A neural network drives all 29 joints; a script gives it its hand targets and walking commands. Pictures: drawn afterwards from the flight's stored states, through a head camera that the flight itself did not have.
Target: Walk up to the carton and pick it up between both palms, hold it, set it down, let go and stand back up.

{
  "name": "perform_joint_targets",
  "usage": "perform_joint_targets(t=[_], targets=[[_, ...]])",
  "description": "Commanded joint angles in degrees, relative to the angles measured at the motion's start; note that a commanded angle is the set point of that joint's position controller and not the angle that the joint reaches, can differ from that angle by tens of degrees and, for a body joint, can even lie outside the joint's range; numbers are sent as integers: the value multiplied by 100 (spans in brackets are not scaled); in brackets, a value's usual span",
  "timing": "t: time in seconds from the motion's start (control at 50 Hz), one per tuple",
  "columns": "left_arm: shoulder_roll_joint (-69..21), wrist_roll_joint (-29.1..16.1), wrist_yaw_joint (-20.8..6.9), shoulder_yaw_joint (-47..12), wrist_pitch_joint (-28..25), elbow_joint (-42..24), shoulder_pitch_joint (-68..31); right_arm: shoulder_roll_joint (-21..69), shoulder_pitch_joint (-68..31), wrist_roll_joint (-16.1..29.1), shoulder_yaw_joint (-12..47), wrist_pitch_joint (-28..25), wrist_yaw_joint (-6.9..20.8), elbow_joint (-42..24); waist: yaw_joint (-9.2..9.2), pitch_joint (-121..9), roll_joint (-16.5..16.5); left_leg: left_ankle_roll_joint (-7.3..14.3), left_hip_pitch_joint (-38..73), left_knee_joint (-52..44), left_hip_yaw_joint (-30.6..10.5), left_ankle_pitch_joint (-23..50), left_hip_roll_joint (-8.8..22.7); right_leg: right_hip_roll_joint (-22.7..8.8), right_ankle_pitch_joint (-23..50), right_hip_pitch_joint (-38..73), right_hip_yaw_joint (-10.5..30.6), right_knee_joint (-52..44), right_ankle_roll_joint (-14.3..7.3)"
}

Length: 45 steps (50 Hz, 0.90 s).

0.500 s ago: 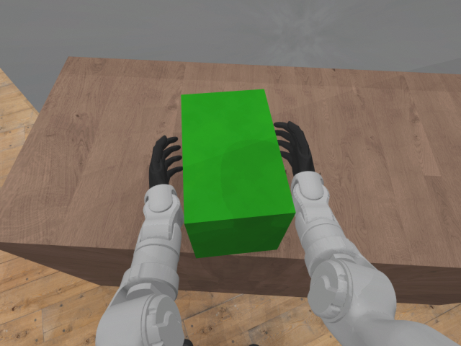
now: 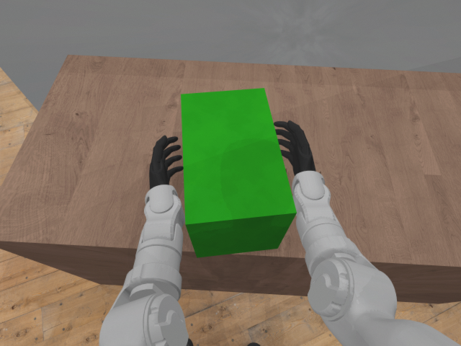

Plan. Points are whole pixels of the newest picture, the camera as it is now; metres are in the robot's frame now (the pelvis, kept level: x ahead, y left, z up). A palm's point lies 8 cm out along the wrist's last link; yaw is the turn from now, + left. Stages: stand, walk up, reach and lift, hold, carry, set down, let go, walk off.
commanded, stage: set down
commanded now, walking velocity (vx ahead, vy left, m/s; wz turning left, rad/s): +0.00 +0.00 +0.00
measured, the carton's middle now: (230, 173) +0.42 +0.02 -0.02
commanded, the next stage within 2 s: none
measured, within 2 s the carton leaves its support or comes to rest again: neither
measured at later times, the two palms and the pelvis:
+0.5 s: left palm (162, 183) +0.38 +0.14 +0.01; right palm (301, 165) +0.42 -0.11 +0.02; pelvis +0.00 +0.00 +0.00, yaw +0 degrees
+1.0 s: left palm (161, 184) +0.38 +0.14 +0.00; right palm (302, 172) +0.42 -0.12 +0.00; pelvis +0.00 +0.00 +0.00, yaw +0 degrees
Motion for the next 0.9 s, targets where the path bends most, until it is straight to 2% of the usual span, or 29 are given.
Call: perform_joint_targets(t=[0.0,0.02,0.04,0.06,0.12,0.14,0.16,0.18,0.22,0.28,0.32,0.36,0.38,0.44,0.46,0.5,0.52,0.54,0.58,0.62,0.64,0.68,0.7,0.72,0.74,0.78,0.8,0.82,0.88], targets=[[-2350,789,-233,-1184,-312,-417,-3158,2138,-2797,-268,836,-131,638,338,143,-3249,-464,213,1414,175,737,2908,-215,-66,3200,1310,-446,6,134],[-2278,829,-245,-1058,-339,-371,-3136,2208,-2922,-404,855,-173,594,61,194,-3376,-597,243,1314,100,810,2697,-260,-72,3345,1511,-431,94,169],[-2488,837,-302,-1120,-341,-361,-3179,2239,-2742,-583,641,-164,566,294,-39,-3161,-556,292,961,13,806,2643,-353,-222,3865,1813,-442,312,254],[-2284,873,-317,-1037,-405,-300,-3275,2317,-2951,-558,791,-216,592,101,146,-3289,-579,339,756,-84,781,2260,-363,-240,3699,1973,-408,387,351],[-2275,900,-277,-990,-414,-344,-3095,2112,-2752,-546,627,-186,630,74,132,-3224,-391,267,1153,27,823,2667,-318,-81,3491,1716,-485,374,328],[-2457,787,-288,-1141,-401,-270,-3041,2158,-2662,-613,595,-181,610,415,-59,-3038,-461,230,1099,62,737,2781,-284,-108,3363,1412,-548,326,331],[-2407,877,-255,-1139,-416,-506,-2963,2114,-2634,-448,643,-264,639,181,69,-3286,-254,192,1362,105,696,2878,-248,-30,3270,1445,-544,262,254],[-2336,831,-256,-1031,-406,-338,-2980,2110,-2747,-389,717,-253,627,214,131,-3156,-535,227,1438,200,704,3222,-217,-56,3342,1265,-462,124,177],[-2363,923,-225,-1008,-355,-323,-2985,2032,-2563,-511,407,-200,612,493,-56,-3120,-248,188,1617,178,675,3200,-226,-85,3224,1197,-509,186,208],[-2253,1014,-297,-810,-404,-268,-2900,2227,-2455,-574,537,-152,626,337,158,-3068,-416,278,1156,124,836,2758,-319,-220,3588,1538,-340,112,210],[-2212,1049,-270,-927,-403,-414,-2877,2016,-2461,-588,387,-133,640,444,-49,-2884,-320,211,1308,41,708,2947,-273,-120,3357,1500,-516,194,269],[-2327,1123,-276,-728,-409,-332,-2865,2113,-2571,-714,277,-179,565,199,24,-2996,-693,304,1245,83,813,2834,-342,-111,3468,1564,-425,156,252],[-2362,1049,-284,-847,-398,-321,-2918,2232,-2654,-693,361,-170,580,199,32,-3064,-447,284,1240,6,730,2673,-327,-110,3253,1506,-490,245,285],[-1880,1055,-241,-578,-415,-223,-2740,1941,-2519,-551,427,-92,555,157,112,-2908,-630,351,899,-37,744,2312,-376,-174,3455,1840,-363,232,309],[-2057,1073,-249,-633,-406,-522,-2888,1987,-2556,-533,329,-83,531,-81,-27,-2938,-621,313,1200,-8,729,2663,-344,-65,3531,1728,-414,366,389],[-1890,1175,-160,-563,-439,-589,-2829,1859,-2450,-446,294,-100,551,41,126,-3105,-327,263,1356,132,700,3061,-325,-41,3381,1396,-448,341,307],[-2031,1210,-187,-603,-362,-569,-2663,1958,-2305,-523,314,-67,527,110,-39,-2728,-432,302,1459,153,667,3037,-327,-110,3710,1448,-463,289,357],[-1926,1142,-223,-582,-421,-394,-2758,1975,-2395,-573,339,-74,514,137,44,-2947,-652,343,1062,33,771,2667,-391,-120,3594,1622,-387,191,337],[-1858,1225,-169,-492,-389,-502,-2829,1753,-2456,-637,109,-16,504,114,-37,-2787,-483,322,1067,-75,709,2461,-361,-130,3344,1685,-428,263,356],[-1807,1021,-151,-579,-400,-728,-2657,1531,-2245,-330,365,-36,474,-4,-125,-3010,-549,274,1456,166,657,3114,-335,-63,3691,1534,-438,304,331],[-1843,1200,-207,-392,-357,-493,-2589,1763,-2257,-512,277,15,451,112,-26,-2802,-713,386,1080,17,691,2657,-379,-139,3698,1813,-364,285,414],[-1391,1215,-89,-343,-401,-275,-2614,1222,-2456,-381,185,-61,435,208,68,-2820,-378,336,1131,24,699,2663,-326,-159,3251,1422,-342,266,314],[-1629,1134,-102,-554,-427,-796,-2717,1538,-2406,-283,343,-33,498,-163,98,-3137,-379,295,1253,200,715,2938,-322,-78,3338,1558,-358,321,313],[-1291,998,-39,-528,-490,-627,-2875,1046,-2577,-333,224,-61,436,-51,-38,-3269,-499,326,1182,99,704,2775,-310,-107,3508,1573,-388,315,350],[-905,1140,30,-286,-465,-315,-2687,897,-2560,-253,291,21,384,168,185,-3020,-418,335,977,73,743,2685,-388,-166,3597,1620,-291,338,339],[-964,944,106,-500,-433,-442,-2597,585,-2571,-40,463,15,299,26,40,-2997,-510,279,1233,172,692,2835,-361,-27,3383,1436,-369,296,319],[-727,856,135,-488,-463,-470,-2642,486,-2704,75,512,10,277,-309,223,-3316,-531,290,1081,182,756,2811,-379,6,3453,1517,-320,242,318],[-680,790,190,-534,-516,-491,-2781,419,-2733,159,414,1,197,-188,-24,-3330,-475,231,1248,238,723,2845,-382,-1,3509,1397,-325,321,331],[-214,540,325,-742,-539,-678,-2787,-389,-2963,583,698,-79,114,-388,78,-3822,-278,220,1235,402,661,2993,-370,17,3613,1352,-288,320,235]])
